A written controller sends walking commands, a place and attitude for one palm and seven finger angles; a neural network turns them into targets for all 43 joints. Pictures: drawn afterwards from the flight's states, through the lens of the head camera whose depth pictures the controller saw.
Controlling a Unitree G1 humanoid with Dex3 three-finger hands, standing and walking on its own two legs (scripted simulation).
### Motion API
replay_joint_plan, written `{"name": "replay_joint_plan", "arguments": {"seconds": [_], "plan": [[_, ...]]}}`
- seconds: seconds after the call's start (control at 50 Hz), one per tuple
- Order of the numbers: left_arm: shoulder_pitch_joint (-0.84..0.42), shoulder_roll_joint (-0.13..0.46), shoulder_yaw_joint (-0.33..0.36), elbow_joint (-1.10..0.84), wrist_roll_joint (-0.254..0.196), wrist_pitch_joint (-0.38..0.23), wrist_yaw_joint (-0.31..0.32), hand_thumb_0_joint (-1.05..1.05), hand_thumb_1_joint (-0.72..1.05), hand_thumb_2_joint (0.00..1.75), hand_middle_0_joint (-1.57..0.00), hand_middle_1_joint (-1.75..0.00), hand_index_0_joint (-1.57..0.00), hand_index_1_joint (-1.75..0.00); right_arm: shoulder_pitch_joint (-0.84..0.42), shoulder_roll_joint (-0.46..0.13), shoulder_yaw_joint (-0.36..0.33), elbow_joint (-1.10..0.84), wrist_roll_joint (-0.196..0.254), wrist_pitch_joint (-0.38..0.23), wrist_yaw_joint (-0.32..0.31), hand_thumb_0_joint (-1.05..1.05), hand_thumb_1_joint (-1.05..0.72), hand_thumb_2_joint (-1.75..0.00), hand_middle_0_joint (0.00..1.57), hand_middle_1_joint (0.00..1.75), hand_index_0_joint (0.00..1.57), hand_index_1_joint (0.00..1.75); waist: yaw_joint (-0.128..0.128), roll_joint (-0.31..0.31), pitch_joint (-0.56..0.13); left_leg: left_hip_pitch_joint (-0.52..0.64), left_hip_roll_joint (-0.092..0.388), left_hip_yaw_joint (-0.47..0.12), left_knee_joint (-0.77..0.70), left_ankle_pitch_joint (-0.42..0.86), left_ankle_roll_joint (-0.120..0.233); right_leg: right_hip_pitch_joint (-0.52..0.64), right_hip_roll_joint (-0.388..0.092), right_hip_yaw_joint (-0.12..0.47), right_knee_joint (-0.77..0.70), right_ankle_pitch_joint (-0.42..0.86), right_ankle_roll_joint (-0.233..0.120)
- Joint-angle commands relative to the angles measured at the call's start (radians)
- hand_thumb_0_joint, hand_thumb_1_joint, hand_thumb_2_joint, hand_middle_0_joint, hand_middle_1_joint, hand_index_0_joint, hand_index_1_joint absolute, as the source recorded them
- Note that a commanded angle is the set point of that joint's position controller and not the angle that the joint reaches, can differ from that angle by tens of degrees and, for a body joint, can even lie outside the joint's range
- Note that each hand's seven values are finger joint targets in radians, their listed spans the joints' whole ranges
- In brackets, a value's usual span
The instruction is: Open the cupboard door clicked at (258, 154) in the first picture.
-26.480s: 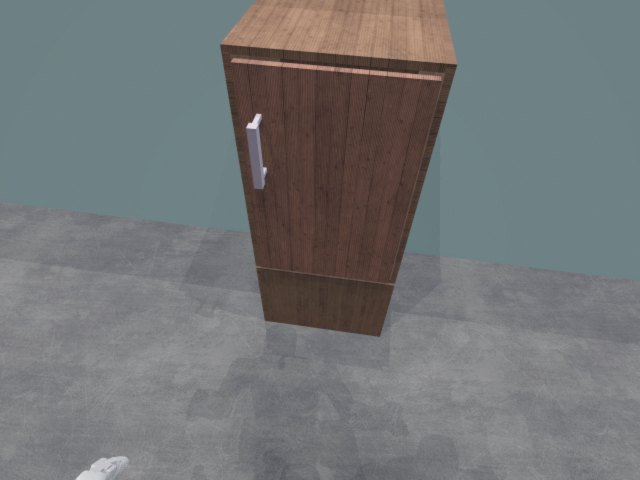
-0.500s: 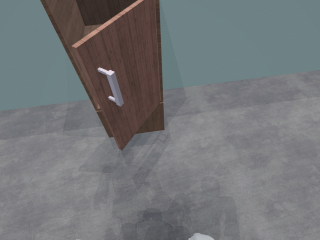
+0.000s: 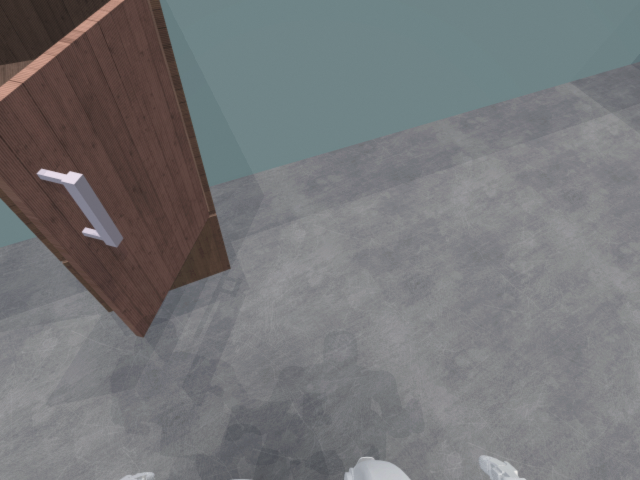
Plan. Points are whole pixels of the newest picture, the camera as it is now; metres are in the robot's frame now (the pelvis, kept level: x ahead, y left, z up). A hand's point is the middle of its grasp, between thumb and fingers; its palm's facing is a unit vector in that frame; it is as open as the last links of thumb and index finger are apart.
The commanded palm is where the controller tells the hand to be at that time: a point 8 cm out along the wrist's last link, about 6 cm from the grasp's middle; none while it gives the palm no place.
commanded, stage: walk to a spot facing it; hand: left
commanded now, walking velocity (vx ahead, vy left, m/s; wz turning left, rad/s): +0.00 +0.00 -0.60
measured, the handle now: (83, 209) +0.44 +0.39 +0.01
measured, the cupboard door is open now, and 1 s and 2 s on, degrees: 50 50 50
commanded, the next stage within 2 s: none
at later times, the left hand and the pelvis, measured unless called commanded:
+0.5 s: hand (227, 439) +0.18 +0.15 -0.17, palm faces -0.31 -0.93 -0.23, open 7.4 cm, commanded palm none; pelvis +0.03 -0.02 -0.01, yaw -19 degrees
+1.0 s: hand (309, 386) +0.26 +0.03 -0.16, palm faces -0.56 -0.80 -0.21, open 7.4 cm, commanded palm none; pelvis +0.12 -0.11 +0.01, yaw -37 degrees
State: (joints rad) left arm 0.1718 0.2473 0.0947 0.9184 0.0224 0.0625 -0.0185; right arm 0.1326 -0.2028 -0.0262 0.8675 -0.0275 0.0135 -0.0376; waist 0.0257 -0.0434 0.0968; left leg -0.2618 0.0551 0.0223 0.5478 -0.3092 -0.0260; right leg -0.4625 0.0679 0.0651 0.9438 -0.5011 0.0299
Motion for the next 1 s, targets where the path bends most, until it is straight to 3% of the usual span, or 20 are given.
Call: {"name": "replay_joint_plan", "arguments": {"seconds": [0.0,0.06,0.12,0.14,0.16,0.2,0.26,0.4,0.42,0.44,0.46,0.48,0.56,0.64,0.68,0.7,0.72,0.74,0.82,0.98], "plan": [[-0.036,0.065,0.010,-0.107,-0.002,-0.021,-0.021,0.00,0.90,0.90,-0.20,-0.30,-0.20,-0.30,0.036,-0.198,-0.050,-0.063,-0.015,-0.013,-0.018,0.00,-0.90,-0.90,0.20,0.30,0.20,0.30,-0.019,0.299,-0.072,0.106,0.246,-0.052,-0.149,0.610,0.147,-0.066,-0.078,-0.079,0.074,-0.002,0.024],[-0.052,0.055,-0.003,-0.113,-0.006,-0.034,-0.028,0.00,0.90,0.90,-0.20,-0.30,-0.20,-0.30,0.114,-0.231,-0.065,-0.039,-0.013,-0.012,-0.013,0.00,-0.90,-0.90,0.20,0.30,0.20,0.30,-0.051,0.295,-0.165,0.215,0.229,0.006,-0.058,0.694,0.109,0.053,-0.047,-0.158,-0.192,0.053,0.003],[0.090,0.117,0.013,-0.071,-0.006,-0.045,-0.021,0.00,0.90,0.90,-0.20,-0.30,-0.20,-0.30,0.086,-0.232,-0.075,-0.055,0.008,-0.004,-0.001,0.00,-0.90,-0.90,0.20,0.30,0.20,0.30,0.023,0.124,-0.195,0.034,0.183,0.073,0.145,0.421,0.032,0.364,-0.064,-0.127,-0.489,0.414,-0.035],[0.154,0.233,0.037,-0.053,0.008,-0.053,-0.002,0.00,0.90,0.90,-0.20,-0.30,-0.20,-0.30,0.067,-0.151,-0.060,-0.090,0.021,-0.001,0.006,0.00,-0.90,-0.90,0.20,0.30,0.20,0.30,0.055,-0.207,-0.211,-0.220,0.052,0.158,0.379,0.003,-0.030,0.532,-0.317,0.246,-0.580,0.711,-0.131],[0.202,0.296,0.048,-0.038,-0.003,-0.050,0.013,0.00,0.90,0.90,-0.20,-0.30,-0.20,-0.30,0.011,-0.136,-0.050,-0.122,0.024,0.007,0.003,0.00,-0.90,-0.90,0.20,0.30,0.20,0.30,0.094,-0.306,-0.213,-0.314,-0.004,0.050,0.564,-0.396,-0.041,0.505,-0.460,0.427,-0.584,0.934,-0.254],[0.100,0.236,0.038,-0.066,-0.004,-0.036,0.028,0.00,0.90,0.90,-0.20,-0.30,-0.20,-0.30,0.014,-0.146,-0.051,-0.095,0.027,0.014,0.007,0.00,-0.90,-0.90,0.20,0.30,0.20,0.30,0.046,-0.158,-0.136,-0.319,0.049,-0.035,0.637,-0.279,-0.022,0.347,-0.394,0.368,-0.615,0.480,-0.276],[-0.011,0.192,0.022,-0.101,0.006,-0.036,0.035,0.00,0.90,0.90,-0.20,-0.30,-0.20,-0.30,0.030,-0.128,-0.046,-0.063,0.018,0.018,0.013,0.00,-0.90,-0.90,0.20,0.30,0.20,0.30,-0.012,-0.134,-0.120,-0.217,0.035,-0.015,0.520,-0.185,-0.039,0.218,-0.300,0.275,-0.585,0.531,-0.238],[-0.029,0.183,0.018,-0.096,-0.002,-0.030,0.026,0.00,0.90,0.90,-0.20,-0.30,-0.20,-0.30,0.156,-0.108,-0.042,-0.016,0.026,-0.004,0.006,0.00,-0.90,-0.90,0.20,0.30,0.20,0.30,-0.063,-0.075,-0.165,0.076,-0.034,0.020,-0.026,0.040,-0.028,0.131,-0.199,0.286,-0.496,0.433,-0.148],[-0.040,0.141,0.011,-0.112,-0.011,-0.026,0.023,0.00,0.90,0.90,-0.20,-0.30,-0.20,-0.30,0.206,-0.161,-0.048,-0.004,0.020,-0.014,-0.002,0.00,-0.90,-0.90,0.20,0.30,0.20,0.30,-0.086,0.044,-0.182,0.183,0.058,-0.081,-0.170,0.027,0.002,0.028,-0.127,0.228,-0.414,0.306,-0.100],[-0.014,0.076,-0.003,-0.129,-0.022,-0.023,0.013,0.00,0.90,0.90,-0.20,-0.30,-0.20,-0.30,0.207,-0.264,-0.068,-0.013,0.000,-0.023,-0.006,0.00,-0.90,-0.90,0.20,0.30,0.20,0.30,-0.077,0.343,-0.164,0.241,0.324,-0.389,-0.296,0.017,0.101,-0.141,0.010,0.069,-0.186,0.024,-0.033],[-0.058,0.104,-0.001,-0.143,-0.011,-0.027,0.006,0.00,0.90,0.90,-0.20,-0.30,-0.20,-0.30,0.225,-0.294,-0.072,-0.023,-0.007,-0.023,-0.012,0.00,-0.90,-0.90,0.20,0.30,0.20,0.30,-0.095,0.327,-0.137,0.171,0.454,-0.490,-0.328,0.062,0.197,-0.153,-0.013,-0.004,0.037,-0.121,-0.009],[-0.080,0.117,0.009,-0.159,-0.010,-0.032,-0.005,0.00,0.90,0.90,-0.20,-0.30,-0.20,-0.30,0.188,-0.281,-0.065,-0.048,-0.012,-0.023,-0.014,0.00,-0.90,-0.90,0.20,0.30,0.20,0.30,-0.073,0.184,-0.110,0.092,0.455,-0.446,-0.320,0.052,0.239,-0.126,-0.080,0.019,0.127,-0.072,-0.003],[-0.119,0.058,-0.004,-0.143,0.001,-0.037,-0.043,0.00,0.90,0.90,-0.20,-0.30,-0.20,-0.30,0.153,-0.220,-0.053,-0.032,-0.019,-0.035,0.001,0.00,-0.90,-0.90,0.20,0.30,0.20,0.30,-0.056,0.275,-0.083,0.128,0.268,-0.106,-0.258,0.130,0.133,-0.111,-0.107,-0.093,0.004,0.042,0.006],[-0.127,0.040,-0.013,-0.136,-0.002,-0.051,-0.057,0.00,0.90,0.90,-0.20,-0.30,-0.20,-0.30,0.209,-0.240,-0.062,-0.013,-0.017,-0.037,0.011,0.00,-0.90,-0.90,0.20,0.30,0.20,0.30,-0.077,0.262,-0.117,0.134,0.259,0.008,-0.191,0.100,0.101,0.059,-0.065,-0.197,-0.259,0.037,-0.012],[-0.029,0.063,-0.001,-0.095,0.000,-0.057,-0.052,0.00,0.90,0.90,-0.20,-0.30,-0.20,-0.30,0.188,-0.239,-0.064,-0.013,-0.010,-0.035,0.016,0.00,-0.90,-0.90,0.20,0.30,0.20,0.30,-0.022,0.179,-0.133,0.016,0.228,0.071,-0.053,0.021,0.059,0.285,-0.034,-0.219,-0.431,0.162,-0.034],[0.100,0.135,0.018,-0.057,0.004,-0.067,-0.040,0.00,0.90,0.90,-0.20,-0.30,-0.20,-0.30,0.151,-0.203,-0.057,-0.033,0.000,-0.036,0.025,0.00,-0.90,-0.90,0.20,0.30,0.20,0.30,0.045,0.017,-0.171,-0.177,0.160,0.149,0.144,-0.046,0.014,0.524,-0.116,-0.072,-0.539,0.097,-0.085],[0.240,0.276,0.054,-0.016,0.010,-0.076,-0.020,0.00,0.90,0.90,-0.20,-0.30,-0.20,-0.30,0.042,-0.108,-0.034,-0.098,0.018,-0.040,0.035,0.00,-0.90,-0.90,0.20,0.30,0.20,0.30,0.127,-0.365,-0.166,-0.505,0.008,0.231,0.471,-0.351,-0.044,0.688,-0.414,0.427,-0.679,0.091,-0.216],[0.295,0.292,0.059,-0.004,-0.010,-0.077,0.001,0.00,0.90,0.90,-0.20,-0.30,-0.20,-0.30,-0.056,-0.158,-0.037,-0.131,0.010,-0.040,0.031,0.00,-0.90,-0.90,0.20,0.30,0.20,0.30,0.162,-0.276,-0.128,-0.591,0.042,0.027,0.610,-0.357,-0.032,0.630,-0.486,0.548,-0.722,0.145,-0.296],[0.079,0.168,0.023,-0.054,0.001,-0.093,0.018,0.00,0.90,0.90,-0.20,-0.30,-0.20,-0.30,-0.014,-0.143,-0.051,-0.068,0.003,-0.038,0.046,0.00,-0.90,-0.90,0.20,0.30,0.20,0.30,0.016,-0.113,-0.059,-0.400,0.090,-0.017,0.537,-0.115,-0.047,0.335,-0.346,0.289,-0.701,0.212,-0.248],[0.096,0.182,0.023,-0.017,0.001,-0.110,-0.001,0.00,0.90,0.90,-0.20,-0.30,-0.20,-0.30,-0.011,-0.099,-0.047,-0.067,0.009,-0.058,0.058,0.00,-0.90,-0.90,0.20,0.30,0.20,0.30,-0.009,-0.090,-0.058,-0.136,-0.010,0.049,0.123,0.052,-0.040,0.252,-0.258,0.225,-0.673,0.225,-0.216]]}}
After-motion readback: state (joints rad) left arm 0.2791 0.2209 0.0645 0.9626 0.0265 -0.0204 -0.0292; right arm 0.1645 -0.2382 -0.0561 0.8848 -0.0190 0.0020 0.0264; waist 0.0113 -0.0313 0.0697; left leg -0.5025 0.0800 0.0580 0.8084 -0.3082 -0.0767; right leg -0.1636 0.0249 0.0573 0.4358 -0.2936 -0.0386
